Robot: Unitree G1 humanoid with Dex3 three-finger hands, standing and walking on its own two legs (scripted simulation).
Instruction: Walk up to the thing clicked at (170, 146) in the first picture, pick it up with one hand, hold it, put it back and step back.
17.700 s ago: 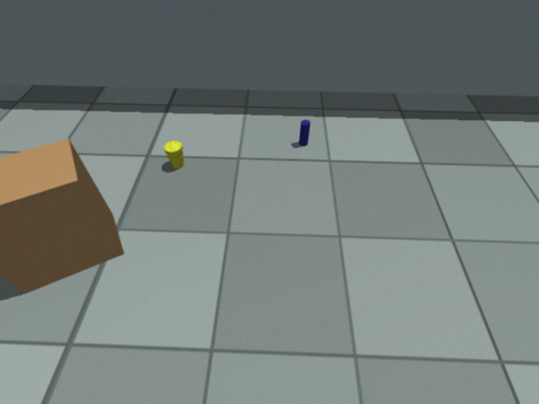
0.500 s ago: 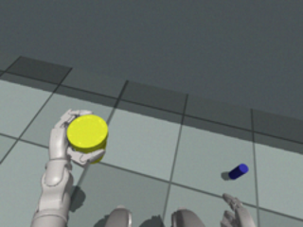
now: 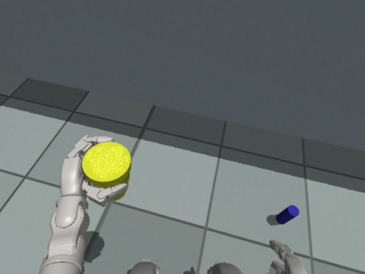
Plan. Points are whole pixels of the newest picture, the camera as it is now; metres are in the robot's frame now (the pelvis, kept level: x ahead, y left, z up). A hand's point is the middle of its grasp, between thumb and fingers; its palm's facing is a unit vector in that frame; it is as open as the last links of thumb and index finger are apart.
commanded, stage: hold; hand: left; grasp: from the side
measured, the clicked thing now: (110, 176) +0.33 +0.17 +0.01
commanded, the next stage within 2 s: none
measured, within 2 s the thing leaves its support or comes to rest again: neither
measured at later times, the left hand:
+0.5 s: hand (102, 171) +0.32 +0.18 +0.05, palm faces +0.13 -0.99 -0.01, open 11.8 cm
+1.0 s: hand (102, 171) +0.31 +0.17 +0.05, palm faces +0.13 -0.99 -0.01, open 11.8 cm
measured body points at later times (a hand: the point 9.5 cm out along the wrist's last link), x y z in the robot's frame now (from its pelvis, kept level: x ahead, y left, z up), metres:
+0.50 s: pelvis +0.00 +0.00 +0.01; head +0.04 +0.01 +0.46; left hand +0.30 +0.23 +0.05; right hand +0.13 -0.24 -0.10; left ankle +0.01 +0.12 -0.69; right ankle +0.01 -0.14 -0.69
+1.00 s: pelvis -0.01 +0.00 +0.01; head +0.03 +0.01 +0.46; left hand +0.30 +0.23 +0.06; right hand +0.13 -0.24 -0.09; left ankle +0.01 +0.12 -0.69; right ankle +0.01 -0.14 -0.69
